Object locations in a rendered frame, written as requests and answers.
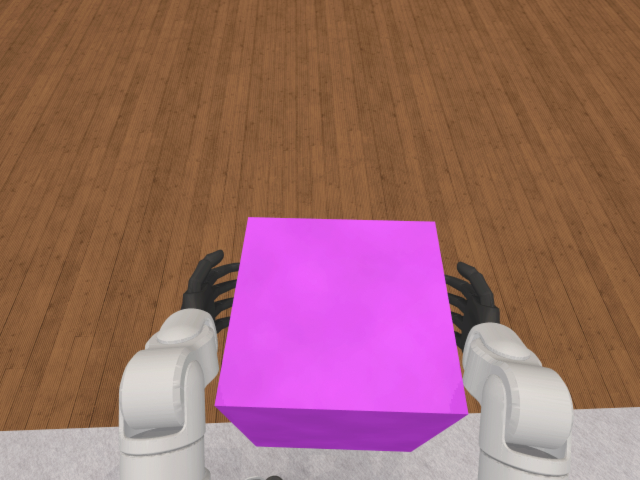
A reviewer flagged robot left forearm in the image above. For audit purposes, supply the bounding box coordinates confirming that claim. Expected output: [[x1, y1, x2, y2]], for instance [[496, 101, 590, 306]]
[[119, 308, 219, 480]]

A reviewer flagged carton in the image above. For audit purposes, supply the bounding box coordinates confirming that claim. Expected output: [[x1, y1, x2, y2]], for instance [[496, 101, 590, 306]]
[[215, 217, 468, 452]]

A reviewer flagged robot right hand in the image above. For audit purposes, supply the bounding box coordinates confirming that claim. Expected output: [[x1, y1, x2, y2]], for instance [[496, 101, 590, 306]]
[[444, 262, 500, 353]]

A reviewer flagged robot left hand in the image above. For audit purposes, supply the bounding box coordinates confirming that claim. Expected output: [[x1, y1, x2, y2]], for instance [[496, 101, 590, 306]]
[[180, 250, 240, 334]]

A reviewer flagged robot right forearm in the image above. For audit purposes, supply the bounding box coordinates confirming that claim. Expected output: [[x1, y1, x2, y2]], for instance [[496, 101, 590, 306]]
[[462, 323, 574, 480]]

